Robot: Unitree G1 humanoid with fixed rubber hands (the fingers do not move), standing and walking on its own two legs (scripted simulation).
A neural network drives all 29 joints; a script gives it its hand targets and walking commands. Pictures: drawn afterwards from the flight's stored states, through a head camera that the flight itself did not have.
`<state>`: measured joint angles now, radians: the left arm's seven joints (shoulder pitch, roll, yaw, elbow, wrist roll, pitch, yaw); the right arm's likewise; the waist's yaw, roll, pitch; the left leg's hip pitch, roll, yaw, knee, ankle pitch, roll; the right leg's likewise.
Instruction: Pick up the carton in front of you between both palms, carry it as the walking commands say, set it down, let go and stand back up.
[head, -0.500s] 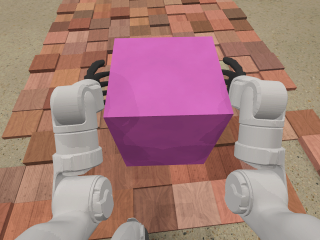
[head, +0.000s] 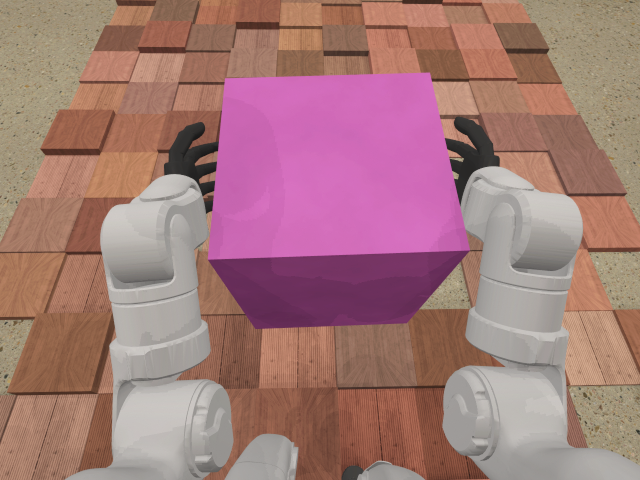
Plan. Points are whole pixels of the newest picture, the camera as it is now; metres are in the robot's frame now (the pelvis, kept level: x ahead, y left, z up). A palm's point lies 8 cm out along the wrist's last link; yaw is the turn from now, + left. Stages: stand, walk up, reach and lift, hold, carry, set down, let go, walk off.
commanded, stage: carry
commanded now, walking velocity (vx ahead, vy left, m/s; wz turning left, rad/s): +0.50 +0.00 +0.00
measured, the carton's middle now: (329, 219) +0.40 +0.04 +0.07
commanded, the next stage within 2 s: none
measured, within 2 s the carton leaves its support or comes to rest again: neither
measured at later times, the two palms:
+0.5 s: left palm out of the picture +0.75 +0.16 +0.14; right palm (465, 21) +0.71 -0.14 +0.14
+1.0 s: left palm out of the picture +1.07 +0.24 +0.14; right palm out of the picture +1.09 -0.06 +0.14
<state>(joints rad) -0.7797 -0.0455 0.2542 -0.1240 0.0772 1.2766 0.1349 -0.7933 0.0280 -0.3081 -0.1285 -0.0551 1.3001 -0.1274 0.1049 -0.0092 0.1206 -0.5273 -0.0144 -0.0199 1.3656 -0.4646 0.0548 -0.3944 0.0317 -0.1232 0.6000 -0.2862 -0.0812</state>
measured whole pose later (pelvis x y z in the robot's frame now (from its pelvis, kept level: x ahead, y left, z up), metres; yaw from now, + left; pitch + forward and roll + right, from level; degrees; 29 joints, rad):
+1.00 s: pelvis +0.72 +0.06 +0.00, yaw +2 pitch +5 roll +1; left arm -0.69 0.01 0.20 0.07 0.02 1.18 0.14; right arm -0.66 0.03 -0.23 0.02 -0.10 1.20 -0.10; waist 0.06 -0.04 -0.04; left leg -0.55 -0.03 0.11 0.53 0.18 0.08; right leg -0.23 -0.02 -0.06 0.68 -0.29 -0.07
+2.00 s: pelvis +1.30 +0.08 +0.01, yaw +0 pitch +5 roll +0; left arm -0.71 0.03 0.22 0.01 0.01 1.23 0.13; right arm -0.69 0.03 -0.21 -0.02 -0.07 1.23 -0.14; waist -0.02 -0.02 -0.02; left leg -0.45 -0.01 0.13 0.58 -0.22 0.08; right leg -0.45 0.00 -0.01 1.15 -0.46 -0.03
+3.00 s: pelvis +1.87 +0.05 +0.01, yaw +0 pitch +5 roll +0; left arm -0.64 0.00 0.23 0.05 0.05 1.18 0.12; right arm -0.64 0.04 -0.19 0.07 -0.08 1.18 -0.13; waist -0.04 -0.02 0.03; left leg -0.41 -0.02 0.15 0.42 -0.10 0.13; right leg -0.42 0.01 -0.02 1.08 -0.44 0.01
